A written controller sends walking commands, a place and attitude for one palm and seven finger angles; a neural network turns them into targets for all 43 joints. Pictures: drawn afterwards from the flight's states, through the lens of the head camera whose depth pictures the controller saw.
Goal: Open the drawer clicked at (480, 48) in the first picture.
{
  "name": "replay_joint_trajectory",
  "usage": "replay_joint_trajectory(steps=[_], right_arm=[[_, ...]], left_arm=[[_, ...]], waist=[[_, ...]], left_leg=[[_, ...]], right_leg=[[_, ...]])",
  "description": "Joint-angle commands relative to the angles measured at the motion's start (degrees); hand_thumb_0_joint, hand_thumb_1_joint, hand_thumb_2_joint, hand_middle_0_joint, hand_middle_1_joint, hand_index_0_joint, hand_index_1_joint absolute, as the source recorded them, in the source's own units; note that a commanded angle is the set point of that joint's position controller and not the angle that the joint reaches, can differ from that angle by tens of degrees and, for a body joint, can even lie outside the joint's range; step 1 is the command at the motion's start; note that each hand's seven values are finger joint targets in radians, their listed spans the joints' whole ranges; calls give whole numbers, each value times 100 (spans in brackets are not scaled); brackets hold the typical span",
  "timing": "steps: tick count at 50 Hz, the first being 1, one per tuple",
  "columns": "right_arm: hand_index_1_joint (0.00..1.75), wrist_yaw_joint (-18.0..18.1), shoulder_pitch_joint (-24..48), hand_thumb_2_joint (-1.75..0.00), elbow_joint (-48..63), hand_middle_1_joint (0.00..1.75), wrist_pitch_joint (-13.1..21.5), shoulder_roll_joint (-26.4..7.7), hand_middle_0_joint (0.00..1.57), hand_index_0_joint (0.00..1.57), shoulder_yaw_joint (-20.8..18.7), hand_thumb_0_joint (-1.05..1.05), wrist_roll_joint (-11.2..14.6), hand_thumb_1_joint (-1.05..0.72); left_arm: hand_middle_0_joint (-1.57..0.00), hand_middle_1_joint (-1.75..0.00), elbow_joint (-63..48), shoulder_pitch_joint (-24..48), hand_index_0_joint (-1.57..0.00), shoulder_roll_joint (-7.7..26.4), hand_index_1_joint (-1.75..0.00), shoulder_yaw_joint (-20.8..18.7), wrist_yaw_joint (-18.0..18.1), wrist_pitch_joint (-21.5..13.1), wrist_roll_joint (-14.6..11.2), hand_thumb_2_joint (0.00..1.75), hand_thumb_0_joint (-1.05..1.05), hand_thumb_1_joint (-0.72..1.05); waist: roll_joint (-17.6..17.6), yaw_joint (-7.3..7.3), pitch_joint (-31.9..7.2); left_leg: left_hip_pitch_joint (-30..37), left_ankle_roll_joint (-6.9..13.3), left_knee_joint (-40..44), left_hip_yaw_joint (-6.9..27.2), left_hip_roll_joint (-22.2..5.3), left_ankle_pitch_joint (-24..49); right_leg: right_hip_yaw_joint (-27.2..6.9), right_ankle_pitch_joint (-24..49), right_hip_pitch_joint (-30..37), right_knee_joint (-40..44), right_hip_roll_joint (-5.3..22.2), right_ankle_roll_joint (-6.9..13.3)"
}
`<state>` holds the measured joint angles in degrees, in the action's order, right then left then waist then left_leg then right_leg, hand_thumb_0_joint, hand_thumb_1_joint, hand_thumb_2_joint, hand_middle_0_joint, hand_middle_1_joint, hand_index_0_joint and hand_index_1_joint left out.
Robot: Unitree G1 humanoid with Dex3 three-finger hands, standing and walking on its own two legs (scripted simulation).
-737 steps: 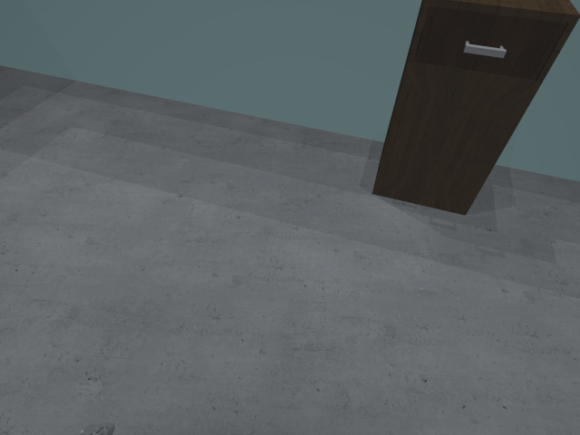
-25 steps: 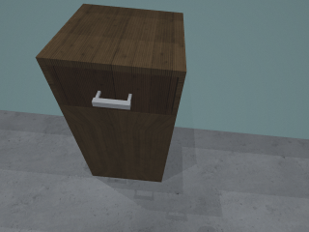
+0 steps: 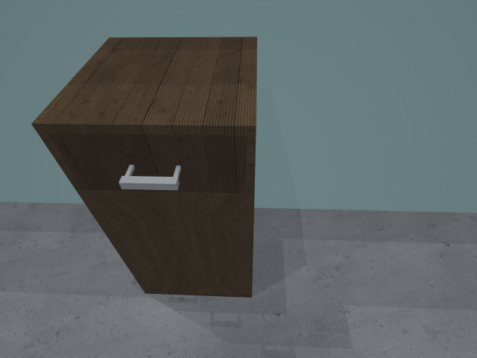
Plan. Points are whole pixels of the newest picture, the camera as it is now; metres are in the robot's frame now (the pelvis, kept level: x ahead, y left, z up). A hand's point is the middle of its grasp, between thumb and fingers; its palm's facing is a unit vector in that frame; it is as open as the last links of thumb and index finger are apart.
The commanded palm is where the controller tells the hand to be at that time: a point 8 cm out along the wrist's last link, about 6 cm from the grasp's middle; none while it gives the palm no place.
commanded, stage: come to a stop and stand still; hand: left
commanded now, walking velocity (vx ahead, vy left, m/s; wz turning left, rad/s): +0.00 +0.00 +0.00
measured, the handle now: (152, 176) +0.48 +0.22 +0.01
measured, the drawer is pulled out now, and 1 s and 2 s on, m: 0.00 0.00 0.00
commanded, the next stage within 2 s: look again from close up in 0.56 s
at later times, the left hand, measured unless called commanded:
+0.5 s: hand out of the picture +0.02 +0.15 -0.17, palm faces +0.02 -0.98 -0.20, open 7.4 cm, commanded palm none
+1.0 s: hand out of the picture +0.02 +0.15 -0.17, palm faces +0.01 -0.98 -0.19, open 7.4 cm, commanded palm none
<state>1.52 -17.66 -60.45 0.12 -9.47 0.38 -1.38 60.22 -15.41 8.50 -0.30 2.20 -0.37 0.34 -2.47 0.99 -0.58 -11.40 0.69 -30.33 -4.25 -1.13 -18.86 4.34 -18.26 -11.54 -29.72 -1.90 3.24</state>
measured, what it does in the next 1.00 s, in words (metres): stands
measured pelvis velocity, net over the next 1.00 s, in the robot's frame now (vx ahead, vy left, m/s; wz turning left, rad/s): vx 0.03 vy -0.01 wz -0.02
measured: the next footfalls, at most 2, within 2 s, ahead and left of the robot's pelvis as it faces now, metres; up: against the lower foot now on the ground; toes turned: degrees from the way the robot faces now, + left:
none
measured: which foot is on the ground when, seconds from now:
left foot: down 0.00-1.00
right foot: down 0.00-1.00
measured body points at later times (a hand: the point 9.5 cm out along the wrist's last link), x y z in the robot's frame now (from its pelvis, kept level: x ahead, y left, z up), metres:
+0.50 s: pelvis +0.03 -0.02 +0.00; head +0.04 -0.03 +0.45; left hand +0.02 +0.20 -0.15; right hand +0.02 -0.23 -0.16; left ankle -0.03 +0.11 -0.73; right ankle -0.02 -0.08 -0.73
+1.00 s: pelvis +0.03 -0.01 +0.00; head +0.03 -0.02 +0.45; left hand +0.02 +0.21 -0.15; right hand +0.00 -0.21 -0.16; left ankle -0.03 +0.11 -0.73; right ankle -0.02 -0.08 -0.73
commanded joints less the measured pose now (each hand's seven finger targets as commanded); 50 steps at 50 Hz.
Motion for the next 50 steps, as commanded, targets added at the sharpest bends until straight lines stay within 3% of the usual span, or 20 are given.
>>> replay_joint_trajectory(steps=[1, 7, 10, 14, 17, 20, 29, 39, 42, 50], right_arm=[[30, 29, -176, -90, 80, 30, 120, -433, 20, 20, -30, 0, 35, -90], [30, 42, -204, -90, -147, 30, 113, -433, 20, 20, 10, 0, 46, -90], [30, 52, -212, -90, -229, 30, 122, -417, 20, 20, 27, 0, 41, -90], [30, 71, -225, -90, -324, 30, 123, -382, 20, 20, 37, 0, 51, -90], [30, 90, -218, -90, -337, 30, 113, -362, 20, 20, 36, 0, 63, -90], [30, 103, -243, -90, -392, 30, 100, -331, 20, 20, 37, 0, 69, -90], [30, 120, -313, -90, -454, 30, 106, -292, 20, 20, 38, 0, 68, -90], [30, 120, -377, -90, -490, 30, 111, -258, 20, 20, 42, 0, 62, -90], [30, 125, -398, -90, -480, 30, 132, -270, 20, 20, 41, 0, 56, -90], [30, 126, -440, -90, -522, 30, 140, -220, 20, 20, 42, 0, 62, -90]], left_arm=[[-20, -30, -104, -383, -20, 594, -30, -30, 0, -168, 14, 90, 0, 90], [-20, -30, 10, -427, -20, 683, -30, -29, 26, -210, 10, 90, 0, 90], [-20, -30, 82, -481, -20, 688, -30, -24, 37, -216, 5, 90, 0, 90], [-20, -30, 148, -532, -20, 657, -30, -29, 48, -209, 11, 90, 0, 90], [-20, -30, 211, -651, -20, 685, -30, -32, 59, -217, 10, 90, 0, 90], [-20, -30, 251, -685, -20, 651, -30, -31, 72, -206, 6, 90, 0, 90], [-20, -30, 279, -687, -20, 548, -30, -10, 62, -170, 17, 90, 0, 90], [-20, -30, 291, -697, -20, 489, -30, 3, 49, -150, 23, 90, 0, 90], [-20, -30, 303, -730, -20, 499, -30, -7, 46, -164, 19, 90, 0, 90], [-20, -30, 304, -722, -20, 467, -30, -3, 48, -147, 22, 90, 0, 90]], waist=[[428, -58, 409], [481, -35, 288], [319, -49, 212], [269, -60, 215], [412, -71, 137], [405, -68, 164], [174, -65, 325], [235, -82, 504], [308, -96, 339], [284, -112, 467]], left_leg=[[-117, 201, 767, 514, -526, 946], [64, 117, 752, 375, -481, 1072], [169, 99, 750, 347, -493, 1314], [224, 79, 747, 316, -510, 1467], [219, 49, 652, 248, -479, 1380], [231, 33, 663, 215, -478, 1385], [334, 60, 768, 294, -532, 1518], [263, 93, 886, 355, -548, 1323], [312, 93, 849, 342, -546, 1483], [251, 115, 917, 381, -549, 1449]], right_leg=[[-848, 1388, 80, 716, 748, 29], [-935, 2338, 342, 725, 853, 28], [-921, 2727, 434, 661, 858, 27], [-899, 2935, 498, 647, 845, 26], [-947, 3537, 658, 656, 922, -29], [-940, 3698, 694, 663, 914, -62], [-882, 2919, 463, 749, 823, -21], [-892, 2252, 295, 835, 783, -1], [-893, 2579, 417, 774, 817, 2], [-884, 2267, 312, 781, 795, 6]])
